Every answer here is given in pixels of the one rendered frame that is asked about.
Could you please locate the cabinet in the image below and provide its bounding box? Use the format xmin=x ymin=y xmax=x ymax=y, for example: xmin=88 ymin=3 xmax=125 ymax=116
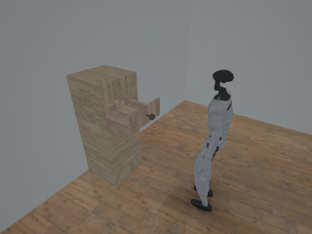
xmin=65 ymin=65 xmax=141 ymax=188

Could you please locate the left robot upper arm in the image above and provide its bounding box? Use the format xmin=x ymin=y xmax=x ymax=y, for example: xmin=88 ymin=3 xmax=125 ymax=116
xmin=209 ymin=101 xmax=222 ymax=138

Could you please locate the left robot forearm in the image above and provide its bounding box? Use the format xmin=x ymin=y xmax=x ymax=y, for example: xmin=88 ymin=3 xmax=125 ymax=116
xmin=203 ymin=132 xmax=219 ymax=162

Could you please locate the right robot forearm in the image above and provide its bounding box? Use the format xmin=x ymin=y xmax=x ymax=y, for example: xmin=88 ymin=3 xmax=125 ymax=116
xmin=223 ymin=118 xmax=232 ymax=137

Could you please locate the right robot upper arm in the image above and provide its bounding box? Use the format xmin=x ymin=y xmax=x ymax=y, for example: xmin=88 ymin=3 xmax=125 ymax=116
xmin=227 ymin=92 xmax=234 ymax=120

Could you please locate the robot foot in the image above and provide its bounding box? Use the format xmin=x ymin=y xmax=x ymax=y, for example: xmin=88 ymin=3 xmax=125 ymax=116
xmin=193 ymin=185 xmax=214 ymax=197
xmin=191 ymin=199 xmax=213 ymax=212

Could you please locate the right robot foot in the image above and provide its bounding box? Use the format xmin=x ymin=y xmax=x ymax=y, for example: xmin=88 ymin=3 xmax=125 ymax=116
xmin=193 ymin=185 xmax=214 ymax=197

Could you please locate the left robot hand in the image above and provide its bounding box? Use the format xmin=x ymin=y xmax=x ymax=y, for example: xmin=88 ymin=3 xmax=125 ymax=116
xmin=196 ymin=159 xmax=211 ymax=177

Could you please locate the left robot foot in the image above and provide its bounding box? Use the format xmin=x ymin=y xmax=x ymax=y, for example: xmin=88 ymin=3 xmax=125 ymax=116
xmin=191 ymin=199 xmax=213 ymax=212

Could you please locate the handle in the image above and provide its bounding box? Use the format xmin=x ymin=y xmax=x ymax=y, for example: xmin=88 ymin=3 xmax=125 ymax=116
xmin=146 ymin=113 xmax=155 ymax=120

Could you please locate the right robot hand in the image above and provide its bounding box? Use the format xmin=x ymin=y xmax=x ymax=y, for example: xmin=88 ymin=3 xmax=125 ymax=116
xmin=220 ymin=136 xmax=227 ymax=149

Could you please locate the drawer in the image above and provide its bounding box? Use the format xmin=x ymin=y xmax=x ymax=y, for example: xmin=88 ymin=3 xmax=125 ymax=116
xmin=104 ymin=97 xmax=160 ymax=135

